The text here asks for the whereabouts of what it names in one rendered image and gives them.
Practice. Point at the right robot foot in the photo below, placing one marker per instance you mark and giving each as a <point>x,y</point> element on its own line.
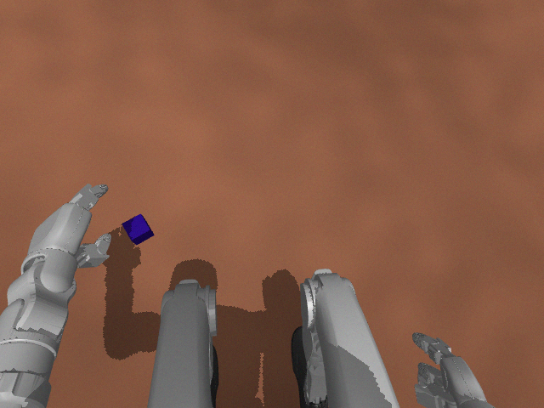
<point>299,365</point>

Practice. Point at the left robot hand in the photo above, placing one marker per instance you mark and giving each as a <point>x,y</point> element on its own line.
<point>65,228</point>

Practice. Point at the cube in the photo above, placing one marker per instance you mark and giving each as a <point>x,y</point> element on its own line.
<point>137,229</point>

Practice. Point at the left robot arm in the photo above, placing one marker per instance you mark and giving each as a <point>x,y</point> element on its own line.
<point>32,325</point>

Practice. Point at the right robot hand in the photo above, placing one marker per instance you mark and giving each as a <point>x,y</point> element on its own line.
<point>448,387</point>

